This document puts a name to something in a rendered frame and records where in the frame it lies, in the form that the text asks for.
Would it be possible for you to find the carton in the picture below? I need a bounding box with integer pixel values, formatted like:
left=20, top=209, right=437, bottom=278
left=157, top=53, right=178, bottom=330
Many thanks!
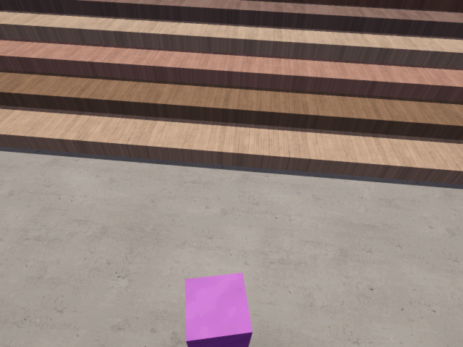
left=185, top=273, right=252, bottom=347

